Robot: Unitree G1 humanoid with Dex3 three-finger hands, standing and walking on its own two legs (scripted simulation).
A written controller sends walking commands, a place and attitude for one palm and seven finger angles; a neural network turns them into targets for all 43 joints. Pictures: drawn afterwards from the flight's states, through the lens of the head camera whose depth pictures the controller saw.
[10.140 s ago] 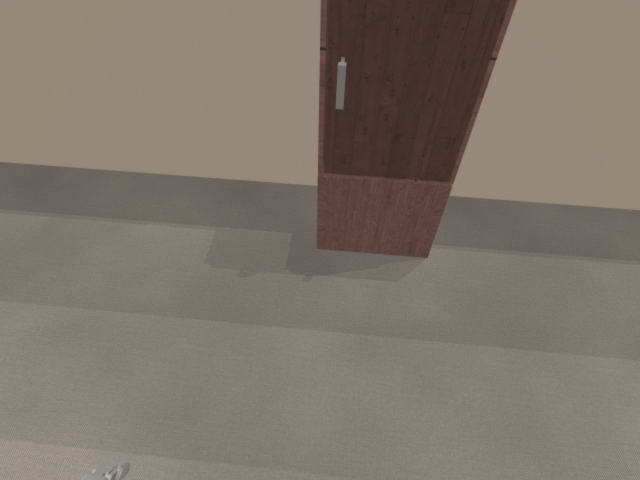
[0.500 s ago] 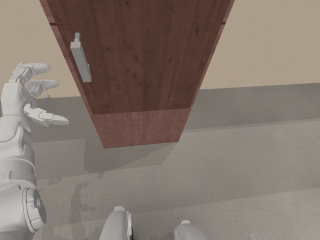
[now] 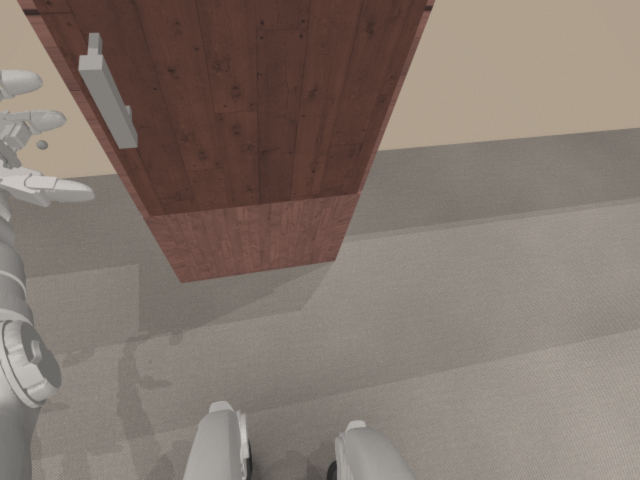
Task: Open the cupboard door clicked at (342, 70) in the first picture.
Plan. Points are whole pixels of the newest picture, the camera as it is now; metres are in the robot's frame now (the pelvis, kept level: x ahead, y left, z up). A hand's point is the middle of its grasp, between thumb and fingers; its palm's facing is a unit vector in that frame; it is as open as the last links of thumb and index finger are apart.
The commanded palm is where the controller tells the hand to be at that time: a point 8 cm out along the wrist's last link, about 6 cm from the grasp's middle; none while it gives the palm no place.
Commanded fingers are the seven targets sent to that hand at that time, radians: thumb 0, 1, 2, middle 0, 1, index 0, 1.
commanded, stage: move the hooked fingers beside the handle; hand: left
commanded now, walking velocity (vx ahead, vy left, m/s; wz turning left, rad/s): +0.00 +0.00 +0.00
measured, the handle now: (112, 93) +0.56 +0.24 +0.08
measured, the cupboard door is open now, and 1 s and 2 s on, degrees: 0 0 0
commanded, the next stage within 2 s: slide the fingers in behind the handle in 0.90 s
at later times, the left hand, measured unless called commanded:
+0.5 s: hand (51, 135) +0.50 +0.29 +0.08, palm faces +0.16 -0.99 +0.00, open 14.0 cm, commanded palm +0.48 +0.32 +0.07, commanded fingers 0.00 -0.50 0.30 -0.30 -1.20 -0.30 -1.20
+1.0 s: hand (64, 135) +0.50 +0.28 +0.08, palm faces +0.17 -0.99 -0.01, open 14.0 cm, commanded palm +0.47 +0.31 +0.07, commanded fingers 0.00 -0.50 0.30 -0.30 -1.20 -0.30 -1.20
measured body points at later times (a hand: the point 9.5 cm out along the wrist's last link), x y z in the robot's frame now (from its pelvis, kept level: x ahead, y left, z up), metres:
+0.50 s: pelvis +0.00 +0.01 +0.00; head +0.14 +0.05 +0.42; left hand +0.48 +0.34 +0.08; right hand +0.01 -0.26 -0.10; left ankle +0.06 +0.12 -0.64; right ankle -0.03 -0.13 -0.64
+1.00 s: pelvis +0.00 +0.00 +0.00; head +0.14 +0.03 +0.43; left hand +0.48 +0.33 +0.08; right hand +0.02 -0.27 -0.11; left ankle +0.06 +0.12 -0.64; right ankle -0.03 -0.13 -0.64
